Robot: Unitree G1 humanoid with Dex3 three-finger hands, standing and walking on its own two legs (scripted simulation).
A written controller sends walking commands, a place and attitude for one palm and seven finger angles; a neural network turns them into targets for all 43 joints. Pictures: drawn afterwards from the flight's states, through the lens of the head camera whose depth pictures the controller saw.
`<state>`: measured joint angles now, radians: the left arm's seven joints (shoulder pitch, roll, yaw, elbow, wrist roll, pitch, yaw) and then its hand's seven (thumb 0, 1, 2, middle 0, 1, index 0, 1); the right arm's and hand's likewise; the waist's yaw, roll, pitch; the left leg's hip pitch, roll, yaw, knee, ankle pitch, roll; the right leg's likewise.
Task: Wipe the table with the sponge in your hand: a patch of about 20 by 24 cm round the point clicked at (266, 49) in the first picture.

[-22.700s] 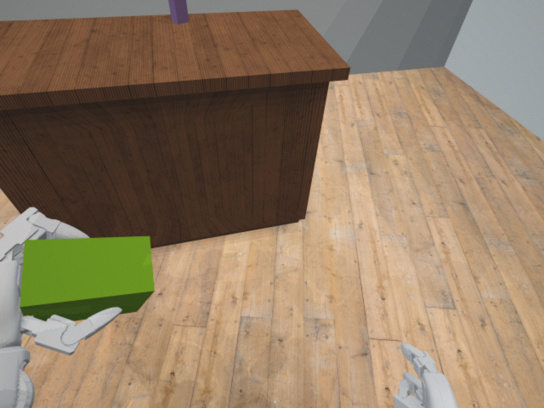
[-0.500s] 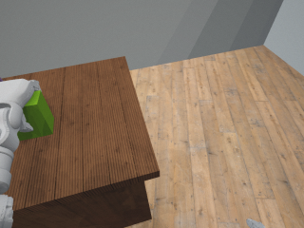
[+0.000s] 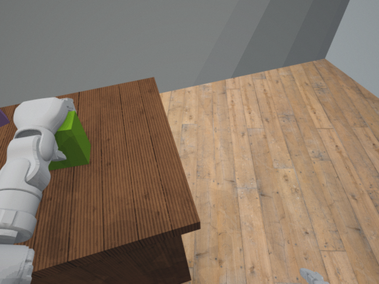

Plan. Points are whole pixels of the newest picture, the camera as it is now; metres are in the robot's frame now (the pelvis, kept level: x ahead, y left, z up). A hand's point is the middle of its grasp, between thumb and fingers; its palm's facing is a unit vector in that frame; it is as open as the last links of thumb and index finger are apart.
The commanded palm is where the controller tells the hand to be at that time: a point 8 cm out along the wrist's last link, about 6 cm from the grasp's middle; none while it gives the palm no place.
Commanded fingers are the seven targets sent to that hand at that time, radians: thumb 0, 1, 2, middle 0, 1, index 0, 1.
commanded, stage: slide across to the middle lane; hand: left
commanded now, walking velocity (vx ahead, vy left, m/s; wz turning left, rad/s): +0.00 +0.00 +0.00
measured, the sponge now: (61, 147) +0.36 +0.34 +0.09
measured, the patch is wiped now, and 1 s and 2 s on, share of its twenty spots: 0.40 0.65 0.70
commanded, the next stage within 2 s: wipe back along the middle lane in 0.22 s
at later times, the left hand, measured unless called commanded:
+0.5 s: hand (79, 131) +0.38 +0.28 +0.13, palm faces +0.00 -0.01 -1.00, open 10.4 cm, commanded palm +0.34 +0.28 +0.18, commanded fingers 0.00 0.10 1.30 -1.20 -1.60 -1.20 -1.60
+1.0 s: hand (69, 152) +0.32 +0.28 +0.13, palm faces +0.04 -0.02 -1.00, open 10.4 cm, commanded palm +0.28 +0.27 +0.16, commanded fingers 0.00 0.10 1.30 -1.20 -1.60 -1.20 -1.60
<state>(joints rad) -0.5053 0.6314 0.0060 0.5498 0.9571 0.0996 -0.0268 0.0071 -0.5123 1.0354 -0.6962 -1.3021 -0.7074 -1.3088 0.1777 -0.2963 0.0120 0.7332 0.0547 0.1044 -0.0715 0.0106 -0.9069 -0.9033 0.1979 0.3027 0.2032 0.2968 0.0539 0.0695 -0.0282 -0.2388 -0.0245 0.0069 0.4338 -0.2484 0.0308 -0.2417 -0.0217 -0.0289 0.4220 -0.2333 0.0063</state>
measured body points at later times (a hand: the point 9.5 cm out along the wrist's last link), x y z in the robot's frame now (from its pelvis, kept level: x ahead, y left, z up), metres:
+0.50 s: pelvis +0.02 -0.01 +0.00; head +0.03 -0.04 +0.45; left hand +0.37 +0.28 +0.18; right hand +0.22 -0.24 -0.11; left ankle -0.02 +0.10 -0.74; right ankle -0.01 -0.13 -0.74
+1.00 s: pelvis +0.01 -0.02 +0.00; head +0.01 -0.06 +0.45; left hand +0.31 +0.27 +0.18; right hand +0.23 -0.25 -0.10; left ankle -0.02 +0.10 -0.74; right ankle -0.01 -0.13 -0.74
